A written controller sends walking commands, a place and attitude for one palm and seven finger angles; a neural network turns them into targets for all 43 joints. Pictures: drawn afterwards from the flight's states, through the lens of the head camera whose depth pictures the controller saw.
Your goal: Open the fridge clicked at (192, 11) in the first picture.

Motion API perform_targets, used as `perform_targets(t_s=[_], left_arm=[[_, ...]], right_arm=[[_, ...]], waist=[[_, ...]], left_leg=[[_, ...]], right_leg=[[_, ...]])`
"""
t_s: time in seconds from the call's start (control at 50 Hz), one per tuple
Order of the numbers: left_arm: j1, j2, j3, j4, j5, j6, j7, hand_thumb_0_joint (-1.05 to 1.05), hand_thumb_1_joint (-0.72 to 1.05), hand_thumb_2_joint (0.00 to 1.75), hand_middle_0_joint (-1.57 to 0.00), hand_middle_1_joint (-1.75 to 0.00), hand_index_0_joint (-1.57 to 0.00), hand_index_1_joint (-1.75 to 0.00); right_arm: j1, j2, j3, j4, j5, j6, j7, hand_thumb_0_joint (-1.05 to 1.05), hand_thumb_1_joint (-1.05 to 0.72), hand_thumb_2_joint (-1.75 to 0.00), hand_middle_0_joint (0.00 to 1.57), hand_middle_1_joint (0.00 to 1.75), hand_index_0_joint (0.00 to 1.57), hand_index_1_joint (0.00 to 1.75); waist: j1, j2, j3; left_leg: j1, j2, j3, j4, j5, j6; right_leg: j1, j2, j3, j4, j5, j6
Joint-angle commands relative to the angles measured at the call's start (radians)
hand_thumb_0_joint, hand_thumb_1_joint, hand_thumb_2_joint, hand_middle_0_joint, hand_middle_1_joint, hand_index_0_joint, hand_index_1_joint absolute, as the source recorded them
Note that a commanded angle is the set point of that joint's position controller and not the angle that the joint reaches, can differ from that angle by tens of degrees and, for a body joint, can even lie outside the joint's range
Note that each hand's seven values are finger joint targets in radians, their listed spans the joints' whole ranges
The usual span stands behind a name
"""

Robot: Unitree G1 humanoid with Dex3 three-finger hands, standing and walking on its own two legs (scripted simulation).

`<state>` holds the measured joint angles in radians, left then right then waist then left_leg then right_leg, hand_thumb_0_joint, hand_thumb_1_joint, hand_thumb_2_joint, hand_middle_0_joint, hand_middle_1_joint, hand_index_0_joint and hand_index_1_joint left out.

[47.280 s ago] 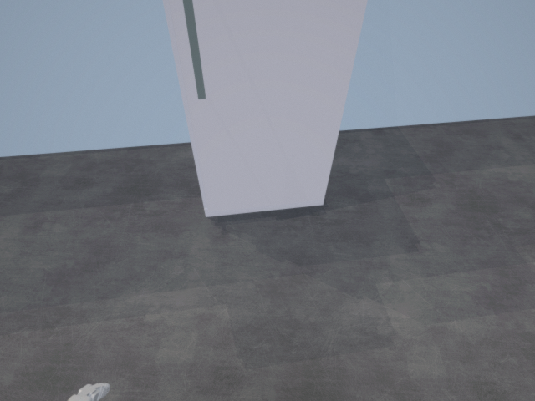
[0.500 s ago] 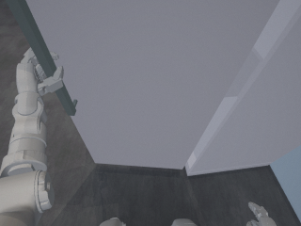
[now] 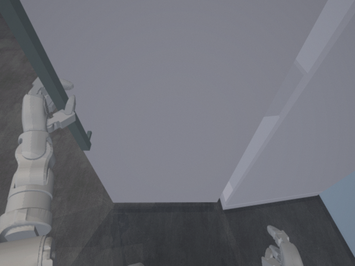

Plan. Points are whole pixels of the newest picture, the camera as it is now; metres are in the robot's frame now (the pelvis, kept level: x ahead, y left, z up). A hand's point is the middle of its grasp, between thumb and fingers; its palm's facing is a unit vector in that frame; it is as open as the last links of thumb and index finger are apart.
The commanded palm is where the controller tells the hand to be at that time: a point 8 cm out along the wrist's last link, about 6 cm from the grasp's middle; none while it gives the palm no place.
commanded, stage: loosen the grip on the handle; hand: left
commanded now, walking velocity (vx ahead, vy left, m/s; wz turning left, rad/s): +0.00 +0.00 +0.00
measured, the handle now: (58, 82) +0.46 +0.26 +0.16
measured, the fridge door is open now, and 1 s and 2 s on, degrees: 82 82 82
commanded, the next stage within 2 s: slip the hand off the handle in 0.58 s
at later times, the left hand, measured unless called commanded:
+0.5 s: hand (67, 114) +0.40 +0.24 +0.12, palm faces +0.26 -0.93 -0.27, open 13.6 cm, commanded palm +0.36 +0.28 +0.13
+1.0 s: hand (36, 115) +0.39 +0.30 +0.12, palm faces +0.34 -0.91 -0.25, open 14.5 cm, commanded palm +0.35 +0.33 +0.13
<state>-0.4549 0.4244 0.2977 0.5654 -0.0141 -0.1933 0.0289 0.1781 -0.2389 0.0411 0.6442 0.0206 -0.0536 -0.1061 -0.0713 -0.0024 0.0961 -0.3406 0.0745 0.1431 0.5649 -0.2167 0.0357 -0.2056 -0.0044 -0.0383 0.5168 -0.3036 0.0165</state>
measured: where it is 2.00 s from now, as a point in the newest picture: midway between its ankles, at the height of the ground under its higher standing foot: outside the picture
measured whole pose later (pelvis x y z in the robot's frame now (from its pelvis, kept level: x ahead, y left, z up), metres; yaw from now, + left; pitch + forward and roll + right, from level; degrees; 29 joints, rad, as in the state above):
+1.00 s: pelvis +0.03 +0.00 -0.01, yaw -4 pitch +7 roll -2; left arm -0.27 0.49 0.47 0.42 -0.08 -0.12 -0.11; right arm 0.28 -0.26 0.01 0.61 0.02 -0.12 -0.09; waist 0.02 0.02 -0.10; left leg -0.52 -0.02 -0.01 0.72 -0.32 0.04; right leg -0.40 0.04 0.02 0.66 -0.38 0.00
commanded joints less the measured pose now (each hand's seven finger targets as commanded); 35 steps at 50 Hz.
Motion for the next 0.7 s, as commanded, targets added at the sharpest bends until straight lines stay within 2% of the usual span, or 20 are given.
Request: perform_targets(t_s=[0.0,0.02,0.04,0.08,0.14,0.18,0.2,0.22,0.28,0.36,0.38,0.4,0.42,0.44,0.46,0.48,0.52,0.54,0.6,0.68], left_arm=[[-1.025,0.736,0.423,-0.079,0.138,-0.005,-0.043,0.0,0.78,0.84,-0.45,-1.4,-0.45,-1.4],[-0.685,0.41,0.182,0.077,0.1,0.028,-0.072,0.0,0.66,0.78,-0.45,-1.4,-0.45,-1.4],[-0.497,0.264,0.149,0.078,0.081,0.026,-0.115,0.0,0.54,0.73,-0.45,-1.4,-0.45,-1.4],[-0.493,0.381,0.242,0.049,0.027,-0.026,-0.124,0.0,0.3,0.61,-0.45,-1.4,-0.45,-1.4],[-0.598,0.245,0.049,0.101,0.07,-0.1,-0.108,0.0,-0.07,0.43,-0.45,-1.4,-0.45,-1.4],[-0.66,0.324,0.068,0.161,0.092,-0.142,-0.084,0.0,-0.31,0.32,-0.45,-1.4,-0.45,-1.4],[-0.68,0.371,0.1,0.185,0.093,-0.162,-0.071,0.0,-0.43,0.26,-0.44,-1.38,-0.44,-1.38],[-0.711,0.403,0.095,0.175,0.094,-0.179,-0.073,0.0,-0.55,0.2,-0.42,-1.37,-0.42,-1.37],[-0.772,0.348,0.021,0.224,0.06,-0.197,-0.089,0.0,-0.55,0.2,-0.38,-1.32,-0.38,-1.32],[-0.774,0.491,0.119,0.246,0.017,-0.209,-0.1,0.0,-0.55,0.2,-0.33,-1.25,-0.33,-1.25],[-0.661,0.547,0.205,0.115,0.01,-0.22,-0.102,0.0,-0.55,0.2,-0.32,-1.23,-0.32,-1.23],[-0.626,0.573,0.207,0.071,0.019,-0.22,-0.097,0.0,-0.55,0.2,-0.3,-1.22,-0.3,-1.22],[-0.606,0.544,0.188,0.061,0.017,-0.21,-0.095,0.0,-0.55,0.2,-0.29,-1.2,-0.29,-1.2],[-0.565,0.49,0.157,0.112,0.01,-0.191,-0.093,0.0,-0.55,0.2,-0.28,-1.18,-0.28,-1.18],[-0.536,0.46,0.139,0.154,-0.001,-0.174,-0.095,0.0,-0.55,0.2,-0.26,-1.17,-0.26,-1.17],[-0.51,0.455,0.147,0.149,-0.018,-0.162,-0.095,0.0,-0.55,0.2,-0.25,-1.15,-0.25,-1.15],[-0.506,0.51,0.194,0.082,-0.034,-0.149,-0.097,0.0,-0.55,0.2,-0.25,-1.15,-0.25,-1.15],[-0.489,0.482,0.179,0.074,-0.034,-0.138,-0.1,0.0,-0.55,0.2,-0.25,-1.15,-0.25,-1.15],[-0.425,0.496,0.219,0.063,-0.045,-0.12,-0.103,0.0,-0.55,0.2,-0.25,-1.15,-0.25,-1.15],[-0.419,0.461,0.214,-0.05,-0.052,-0.09,-0.097,0.0,-0.55,0.2,-0.25,-1.15,-0.25,-1.15]], right_arm=[[0.064,-0.227,-0.189,0.017,-0.066,-0.106,0.053,0.0,-0.9,-0.9,0.2,0.3,0.2,0.3],[0.171,-0.2,-0.154,-0.027,-0.035,-0.11,0.048,0.0,-0.9,-0.9,0.2,0.3,0.2,0.3],[0.208,-0.181,-0.14,-0.032,-0.032,-0.103,0.063,0.0,-0.9,-0.9,0.2,0.3,0.2,0.3],[0.141,-0.205,-0.128,-0.041,-0.039,-0.095,0.061,0.0,-0.9,-0.9,0.2,0.3,0.2,0.3],[0.152,-0.187,-0.111,-0.049,-0.034,-0.07,0.074,0.0,-0.9,-0.9,0.2,0.3,0.2,0.3],[0.148,-0.199,-0.105,-0.061,-0.029,-0.058,0.067,0.0,-0.9,-0.9,0.2,0.3,0.2,0.3],[0.151,-0.206,-0.103,-0.061,-0.028,-0.055,0.061,0.0,-0.9,-0.9,0.2,0.3,0.2,0.3],[0.152,-0.209,-0.104,-0.066,-0.024,-0.053,0.057,0.0,-0.9,-0.9,0.2,0.3,0.2,0.3],[0.162,-0.205,-0.093,-0.057,-0.011,-0.063,0.041,0.0,-0.9,-0.9,0.2,0.3,0.2,0.3],[0.19,-0.218,-0.09,-0.038,-0.002,-0.073,0.023,0.0,-0.9,-0.9,0.2,0.3,0.2,0.3],[0.169,-0.204,-0.099,-0.069,-0.004,-0.074,0.031,0.0,-0.9,-0.9,0.2,0.3,0.2,0.3],[0.169,-0.207,-0.094,-0.08,-0.005,-0.072,0.028,0.0,-0.9,-0.9,0.2,0.3,0.2,0.3],[0.159,-0.199,-0.086,-0.084,-0.004,-0.071,0.028,0.0,-0.9,-0.9,0.2,0.3,0.2,0.3],[0.153,-0.19,-0.079,-0.083,0.002,-0.072,0.025,0.0,-0.9,-0.9,0.2,0.3,0.2,0.3],[0.143,-0.189,-0.072,-0.084,0.008,-0.076,0.021,0.0,-0.9,-0.9,0.2,0.3,0.2,0.3],[0.133,-0.191,-0.073,-0.088,0.012,-0.08,0.015,0.0,-0.9,-0.9,0.2,0.3,0.2,0.3],[0.136,-0.199,-0.078,-0.093,0.013,-0.089,0.005,0.0,-0.9,-0.9,0.2,0.3,0.2,0.3],[0.142,-0.193,-0.078,-0.091,0.011,-0.091,0.001,0.0,-0.9,-0.9,0.2,0.3,0.2,0.3],[0.149,-0.192,-0.075,-0.093,0.01,-0.098,-0.007,0.0,-0.9,-0.9,0.2,0.3,0.2,0.3],[0.14,-0.181,-0.074,-0.102,0.007,-0.106,-0.01,0.0,-0.9,-0.9,0.2,0.3,0.2,0.3]], waist=[[0.069,0.25,-0.625],[0.001,0.13,-0.593],[0.028,0.078,-0.6],[0.062,0.124,-0.536],[-0.008,0.074,-0.38],[-0.016,0.037,-0.329],[-0.021,-0.008,-0.312],[-0.019,0.013,-0.348],[-0.038,-0.013,-0.358],[-0.012,0.018,-0.443],[0.08,0.126,-0.566],[0.075,0.188,-0.606],[0.069,0.184,-0.579],[0.047,0.097,-0.458],[0.04,0.055,-0.336],[0.041,0.003,-0.282],[0.05,0.006,-0.31],[0.048,0.012,-0.324],[0.058,-0.01,-0.308],[0.061,0.043,-0.356]], left_leg=[[0.162,-0.014,-0.141,-0.064,0.515,-0.034],[0.338,-0.01,-0.133,-0.029,0.723,-0.071],[0.385,-0.012,-0.148,-0.015,0.687,-0.061],[0.304,-0.04,-0.121,-0.008,0.35,-0.03],[0.154,-0.048,-0.117,0.002,0.078,-0.008],[0.049,-0.051,-0.134,-0.014,-0.148,-0.001],[0.009,-0.057,-0.135,-0.001,-0.184,0.008],[-0.015,-0.064,-0.119,0.008,-0.196,0.008],[-0.056,-0.077,-0.126,0.039,-0.27,0.003],[-0.145,-0.088,-0.127,0.082,-0.251,0.007],[-0.088,-0.087,-0.126,0.066,-0.203,0.0],[-0.051,-0.085,-0.14,0.052,-0.196,0.005],[-0.043,-0.081,-0.152,0.04,-0.205,0.008],[-0.096,-0.075,-0.157,0.037,-0.258,0.012],[-0.156,-0.078,-0.153,0.043,-0.284,0.013],[-0.188,-0.081,-0.142,0.062,-0.279,0.013],[-0.186,-0.086,-0.13,0.073,-0.227,0.019],[-0.166,-0.085,-0.136,0.066,-0.209,0.02],[-0.15,-0.082,-0.15,0.057,-0.185,0.026],[-0.07,-0.084,-0.153,0.05,-0.128,0.024]], right_leg=[[0.051,-0.005,-0.019,0.175,0.601,-0.095],[-0.188,0.026,-0.067,0.075,0.376,-0.054],[-0.244,0.046,-0.05,0.026,0.314,-0.039],[-0.205,0.027,-0.017,0.008,0.265,-0.043],[-0.313,0.028,-0.02,0.006,0.104,-0.038],[-0.363,0.02,0.0,-0.001,-0.078,-0.033],[-0.354,0.014,0.014,-0.011,-0.116,-0.032],[-0.343,0.009,0.04,-0.018,-0.164,-0.027],[-0.387,0.01,0.071,-0.024,-0.288,-0.026],[-0.316,0.004,0.125,-0.013,-0.323,-0.027],[-0.213,0.0,0.133,0.0,-0.288,-0.039],[-0.202,0.01,0.116,0.023,-0.242,-0.048],[-0.223,0.017,0.1,0.026,-0.216,-0.047],[-0.261,0.02,0.101,0.002,-0.26,-0.041],[-0.291,0.014,0.119,-0.029,-0.321,-0.036],[-0.293,0.006,0.148,-0.06,-0.383,-0.028],[-0.256,-0.007,0.176,-0.068,-0.371,-0.024],[-0.252,0.004,0.15,-0.049,-0.316,-0.024],[-0.258,0.012,0.122,-0.029,-0.241,-0.022],[-0.261,0.029,0.08,0.002,-0.118,-0.025]])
